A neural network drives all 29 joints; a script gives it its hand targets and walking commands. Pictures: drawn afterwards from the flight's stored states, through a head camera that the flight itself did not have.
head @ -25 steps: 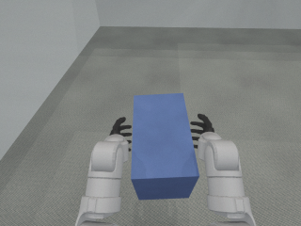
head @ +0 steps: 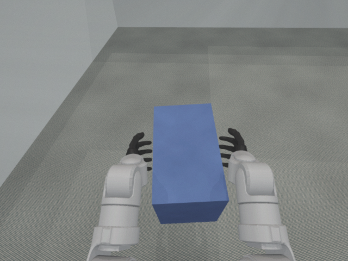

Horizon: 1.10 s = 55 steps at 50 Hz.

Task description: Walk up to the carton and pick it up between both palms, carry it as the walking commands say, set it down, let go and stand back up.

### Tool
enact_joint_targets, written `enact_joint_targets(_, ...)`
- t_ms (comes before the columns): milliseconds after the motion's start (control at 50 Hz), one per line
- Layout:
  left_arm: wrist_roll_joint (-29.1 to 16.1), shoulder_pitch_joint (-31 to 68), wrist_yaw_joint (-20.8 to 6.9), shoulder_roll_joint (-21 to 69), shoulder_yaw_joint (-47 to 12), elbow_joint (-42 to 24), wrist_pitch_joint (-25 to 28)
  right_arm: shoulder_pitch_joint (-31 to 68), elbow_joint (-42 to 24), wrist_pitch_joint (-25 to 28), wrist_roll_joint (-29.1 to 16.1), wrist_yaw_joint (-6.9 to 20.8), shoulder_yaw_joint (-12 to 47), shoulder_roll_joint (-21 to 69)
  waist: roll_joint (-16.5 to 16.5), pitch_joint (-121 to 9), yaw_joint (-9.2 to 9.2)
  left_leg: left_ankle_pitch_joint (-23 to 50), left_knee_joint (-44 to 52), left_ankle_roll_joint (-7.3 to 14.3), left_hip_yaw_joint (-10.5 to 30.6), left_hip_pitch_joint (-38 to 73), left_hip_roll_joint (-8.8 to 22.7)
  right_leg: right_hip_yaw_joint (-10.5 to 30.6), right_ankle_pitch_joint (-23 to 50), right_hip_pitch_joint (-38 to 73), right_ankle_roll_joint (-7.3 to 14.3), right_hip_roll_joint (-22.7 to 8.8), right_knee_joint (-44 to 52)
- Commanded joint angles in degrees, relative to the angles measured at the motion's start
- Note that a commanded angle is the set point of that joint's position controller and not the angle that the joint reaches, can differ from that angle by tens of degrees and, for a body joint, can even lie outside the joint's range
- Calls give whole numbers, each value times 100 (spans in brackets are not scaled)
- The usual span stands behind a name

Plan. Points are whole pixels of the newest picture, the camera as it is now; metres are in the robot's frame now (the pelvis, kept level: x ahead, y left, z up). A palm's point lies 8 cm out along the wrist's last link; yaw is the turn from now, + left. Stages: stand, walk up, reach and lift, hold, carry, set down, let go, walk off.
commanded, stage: carry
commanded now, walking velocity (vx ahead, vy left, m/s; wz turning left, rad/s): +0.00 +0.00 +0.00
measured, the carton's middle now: (185, 164) +0.36 -0.01 +0.01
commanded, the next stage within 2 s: hold in 1.12 s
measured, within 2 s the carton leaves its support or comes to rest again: neither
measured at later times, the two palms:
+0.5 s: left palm (130, 166) +0.30 +0.12 +0.08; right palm (234, 161) +0.31 -0.11 +0.09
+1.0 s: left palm (127, 171) +0.30 +0.13 +0.07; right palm (230, 164) +0.31 -0.11 +0.07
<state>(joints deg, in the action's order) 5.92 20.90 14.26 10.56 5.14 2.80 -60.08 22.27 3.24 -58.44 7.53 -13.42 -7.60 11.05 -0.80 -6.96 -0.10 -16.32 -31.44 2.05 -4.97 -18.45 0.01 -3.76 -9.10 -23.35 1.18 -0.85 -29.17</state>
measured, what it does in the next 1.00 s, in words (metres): stands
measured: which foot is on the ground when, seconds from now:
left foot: down 0.00-1.00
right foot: down 0.00-1.00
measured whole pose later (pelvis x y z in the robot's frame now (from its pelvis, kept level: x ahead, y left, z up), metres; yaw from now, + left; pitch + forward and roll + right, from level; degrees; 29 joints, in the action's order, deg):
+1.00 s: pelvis +0.00 +0.01 +0.00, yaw +1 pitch +3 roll +0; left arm 4.5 17.6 13.6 9.5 4.0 5.7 -56.4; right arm 19.3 5.9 -55.1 6.2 -13.1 -6.3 10.0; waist -0.1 -6.8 0.4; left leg -16.6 -31.5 2.9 -4.7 -17.9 -0.9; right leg -3.9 -9.5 -22.5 0.3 -1.7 -29.2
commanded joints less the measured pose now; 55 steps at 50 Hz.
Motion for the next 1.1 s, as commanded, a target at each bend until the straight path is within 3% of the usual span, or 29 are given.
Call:
enact_joint_targets(0, -1561, 1846, -884, 5247, -2131, -1763, 273, 1493, -1499, 62, -1782, 896, 2539, 5236, 159, -1687, 42, 617, 392, 36, 510, 217, 666, 664, 812, 1088, 96, -748, 270)
enact_joint_targets(20, -1147, 1842, -972, 5301, -1696, -351, 216, 1834, -495, 67, -1361, 925, 2165, 5129, 521, -1706, 38, 666, 257, 32, 563, 217, 619, 741, 904, 1095, 116, -745, 365)
enact_joint_targets(100, -1614, 2135, -913, 5568, -2073, -1547, 271, 1954, -1583, 64, -1758, 835, 2567, 5406, 405, -1589, 8, 737, 412, 79, 595, 302, 656, 718, 822, 974, 171, -710, 344)
enact_joint_targets(140, -1449, 2008, -880, 5280, -1913, -1282, 238, 1603, -998, 18, -1604, 834, 2314, 5246, 188, -1728, 22, 992, 372, 75, 647, 252, 690, 614, 1073, 1144, 134, -673, 180)
enact_joint_targets(180, -759, 1676, -966, 4781, -1438, 512, 338, 1140, 763, 160, -810, 912, 1646, 4700, -51, -1590, 36, 691, 505, 134, 721, 94, 701, 631, 812, 1171, 145, -665, 183)
enact_joint_targets(220, -1510, 2013, -928, 5540, -2387, -1593, 343, 1395, -1184, 134, -1623, 947, 2632, 5486, -149, -1540, 42, 728, 554, 154, 642, 204, 752, 507, 717, 1094, 97, -611, 169)
enact_joint_targets(260, -1340, 2635, -965, 5101, -1794, -962, 469, 1734, -255, 255, -1327, 969, 1805, 4977, -313, -1486, 33, 407, 594, 125, 660, 148, 694, 600, 447, 900, 85, -630, 299)
enact_joint_targets(320, -969, 2022, -1001, 4984, -1642, -150, 486, 1565, 174, 324, -1073, 980, 1853, 4871, 273, -1499, 11, 409, 573, 141, 711, -18, 707, 535, 409, 1135, 81, -631, 238)
enact_joint_targets(340, -1506, 2022, -963, 5482, -2152, -1357, 449, 1800, -1281, 307, -1571, 911, 2367, 5191, 79, -1640, 29, 493, 616, 150, 687, 116, 676, 544, 579, 1099, -2, -612, 188)
enact_joint_targets(380, -1384, 1966, -957, 5467, -2018, -1074, 457, 1995, -1242, 328, -1598, 927, 2345, 5140, 179, -1766, 37, 607, 467, 92, 610, 221, 676, 640, 828, 1131, 105, -657, 203)
enact_joint_targets(420, -950, 1701, -945, 4948, -1546, 56, 448, 1465, 121, 299, -1055, 878, 1836, 4760, 273, -1635, 24, 1095, 424, 110, 710, 266, 721, 585, 1088, 1084, 93, -626, 151)
enact_joint_targets(480, -1510, 2096, -989, 5386, -2120, -1330, 542, 1556, -960, 345, -1536, 921, 2305, 5184, -118, -1613, 21, 747, 590, 119, 713, 320, 682, 715, 628, 899, 148, -676, 161)
enact_joint_targets(520, -1040, 2005, -1000, 5162, -1726, -210, 546, 1728, -140, 399, -1172, 952, 1964, 4914, -50, -1461, 41, 489, 667, 171, 897, -36, 764, 510, 424, 1090, 61, -575, 167)
enact_joint_targets(540, -1316, 1911, -936, 5225, -1945, -876, 503, 1496, -615, 309, -1391, 868, 2252, 5145, 227, -1477, 26, 468, 581, 148, 759, 24, 717, 604, 531, 1136, 95, -614, 216)
enact_joint_targets(560, -631, 1279, -990, 4639, -1319, 571, 529, 1260, 502, 386, -889, 979, 1797, 4538, 101, -1427, 62, 415, 679, 123, 724, 43, 717, 651, 342, 1085, 77, -668, 244)
enact_joint_targets(600, -1308, 1993, -926, 5066, -1899, -933, 621, 1589, -625, 431, -1469, 909, 2155, 4962, 111, -1632, 44, 790, 535, 164, 794, 181, 742, 613, 634, 1112, 114, -650, 212)
enact_joint_targets(700, -1048, 2081, -1072, 4767, -1715, -374, 902, 1300, 397, 703, -1088, 1078, 1820, 4768, -49, -1577, 14, 652, 664, 122, 714, 262, 665, 557, 415, 1037, 109, -672, 121)
enact_joint_targets(740, -1473, 2494, -998, 5336, -2052, -1197, 850, 2107, -870, 704, -1517, 974, 2064, 5013, -118, -1477, 14, 869, 608, 102, 752, 267, 749, 525, 571, 889, 60, -604, 192)
enact_joint_targets(780, -1012, 1701, -1044, 5069, -1666, 121, 724, 1773, -40, 644, -1152, 979, 1880, 4691, 8, -1322, 48, 321, 789, 143, 843, -24, 730, 591, 248, 983, 40, -610, 214)
enact_joint_targets(800, -1641, 1916, -990, 5676, -2458, -1482, 589, 1687, -1368, 450, -1709, 931, 2695, 5463, 239, -1356, 40, 338, 719, 211, 805, -14, 764, 425, 273, 1105, -43, -534, 179)
enact_joint_targets(860, -890, 1425, -992, 4604, -1490, 317, 585, 1061, 473, 434, -883, 887, 1686, 4451, 237, -1683, 41, 852, 536, 206, 740, 245, 717, 595, 659, 1145, 59, -640, 146)
enact_joint_targets(880, -1018, 1610, -963, 4806, -1794, -282, 660, 1333, -52, 479, -1143, 936, 2038, 4710, 52, -1703, 52, 858, 602, 249, 768, 305, 714, 457, 584, 1105, 9, -601, 119)
enact_joint_targets(900, -723, 1768, -1032, 4485, -1474, 381, 736, 1029, 984, 550, -723, 1013, 1550, 4441, -108, -1487, 42, 920, 659, 203, 757, 207, 712, 526, 629, 1009, 61, -630, 58)
enact_joint_targets(920, -927, 1827, -1131, 4716, -1704, 62, 885, 1144, 503, 731, -868, 1068, 1751, 4562, 0, -1543, 31, 756, 547, 143, 623, 231, 695, 579, 566, 1061, 113, -656, 219)
enact_joint_targets(940, -1632, 2213, -1025, 5368, -2301, -1735, 829, 2003, -1508, 678, -1758, 983, 2586, 5207, -54, -1361, 36, 362, 717, 129, 673, 55, 690, 564, 379, 1090, 67, -643, 282)
enact_joint_targets(960, -1784, 2271, -993, 5481, -2274, -1784, 729, 2238, -1901, 604, -1915, 913, 2544, 5158, -18, -1344, 41, 420, 649, 153, 740, 90, 721, 593, 341, 965, 59, -631, 305)
enact_joint_targets(1000, -1006, 2336, -1027, 4849, -1585, -123, 849, 1873, 279, 689, -1061, 975, 1731, 4716, 23, -1513, 22, 673, 633, 96, 736, 41, 655, 584, 597, 1138, 81, -672, 160)
enact_joint_targets(1060, -1017, 1795, -1029, 4695, -1831, -390, 895, 1148, 146, 692, -1050, 995, 1977, 4654, 70, -1552, 26, 1010, 526, 139, 617, 273, 635, 547, 857, 1155, 86, -686, 158)
enact_joint_targets(1080, -1454, 2010, -974, 4786, -2027, -1492, 924, 1262, -745, 672, -1486, 925, 2202, 4884, 166, -1794, 40, 1040, 355, 142, 658, 356, 671, 625, 1001, 1254, 89, -729, 220)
